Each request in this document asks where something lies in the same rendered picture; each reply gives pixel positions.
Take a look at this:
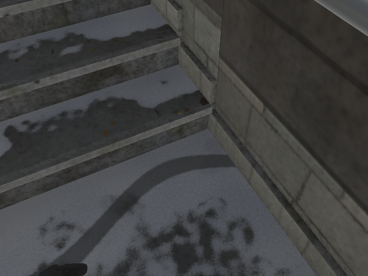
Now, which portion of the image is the left robot hand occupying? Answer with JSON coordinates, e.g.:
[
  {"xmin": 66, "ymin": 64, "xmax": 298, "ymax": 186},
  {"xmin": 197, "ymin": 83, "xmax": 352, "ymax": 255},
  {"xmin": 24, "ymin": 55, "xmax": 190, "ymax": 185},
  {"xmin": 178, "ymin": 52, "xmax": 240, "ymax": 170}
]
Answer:
[{"xmin": 38, "ymin": 263, "xmax": 87, "ymax": 276}]

